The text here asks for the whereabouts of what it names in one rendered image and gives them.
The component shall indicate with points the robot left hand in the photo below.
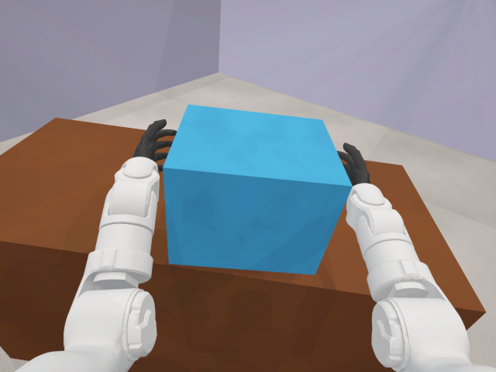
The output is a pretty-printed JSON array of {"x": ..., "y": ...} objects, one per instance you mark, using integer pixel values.
[{"x": 148, "y": 145}]

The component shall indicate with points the carton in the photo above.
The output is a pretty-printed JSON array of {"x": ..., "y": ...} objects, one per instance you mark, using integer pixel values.
[{"x": 252, "y": 191}]

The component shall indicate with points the right robot forearm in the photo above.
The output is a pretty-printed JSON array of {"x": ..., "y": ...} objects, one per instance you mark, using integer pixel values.
[{"x": 394, "y": 268}]

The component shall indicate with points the robot right upper arm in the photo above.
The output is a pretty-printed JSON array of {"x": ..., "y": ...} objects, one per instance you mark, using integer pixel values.
[{"x": 420, "y": 335}]

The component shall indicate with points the robot left upper arm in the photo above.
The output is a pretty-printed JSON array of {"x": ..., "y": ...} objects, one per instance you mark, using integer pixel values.
[{"x": 107, "y": 331}]

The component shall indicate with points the left robot forearm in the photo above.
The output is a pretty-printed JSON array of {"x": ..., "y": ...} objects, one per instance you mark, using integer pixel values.
[{"x": 122, "y": 257}]

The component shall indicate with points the robot right hand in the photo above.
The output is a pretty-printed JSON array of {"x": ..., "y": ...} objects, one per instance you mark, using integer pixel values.
[{"x": 356, "y": 168}]

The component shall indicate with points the pedestal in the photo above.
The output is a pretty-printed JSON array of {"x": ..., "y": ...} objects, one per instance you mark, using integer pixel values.
[{"x": 53, "y": 186}]

